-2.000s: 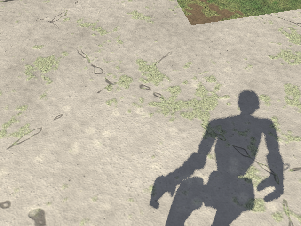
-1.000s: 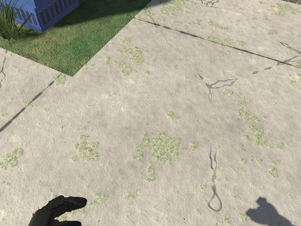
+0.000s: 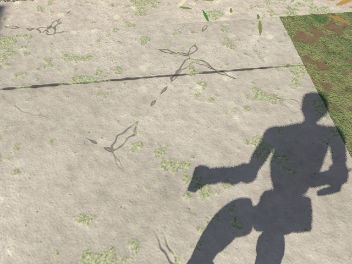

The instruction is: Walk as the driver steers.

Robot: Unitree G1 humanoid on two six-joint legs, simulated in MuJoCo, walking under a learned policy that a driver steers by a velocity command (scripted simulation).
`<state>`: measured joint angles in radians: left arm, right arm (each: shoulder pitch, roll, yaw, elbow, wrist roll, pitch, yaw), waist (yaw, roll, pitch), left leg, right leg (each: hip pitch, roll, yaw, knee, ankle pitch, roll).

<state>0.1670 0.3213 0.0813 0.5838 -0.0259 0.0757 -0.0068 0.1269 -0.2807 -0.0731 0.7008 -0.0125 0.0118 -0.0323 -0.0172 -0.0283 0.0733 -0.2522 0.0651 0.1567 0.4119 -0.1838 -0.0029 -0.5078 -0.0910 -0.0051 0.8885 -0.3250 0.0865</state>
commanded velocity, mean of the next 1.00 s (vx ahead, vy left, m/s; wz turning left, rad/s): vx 0.00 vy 0.00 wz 0.21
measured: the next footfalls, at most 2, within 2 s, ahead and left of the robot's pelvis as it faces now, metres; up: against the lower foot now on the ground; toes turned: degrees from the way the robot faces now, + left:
right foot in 0.08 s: +0.05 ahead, -0.14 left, +0.00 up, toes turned -10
left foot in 0.58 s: +0.07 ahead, +0.08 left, +0.00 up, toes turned +0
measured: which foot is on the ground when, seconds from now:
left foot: down 0.00-0.10, up 0.12-0.56, down 0.58-1.00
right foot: up 0.00-0.06, down 0.08-0.60, up 0.62-1.00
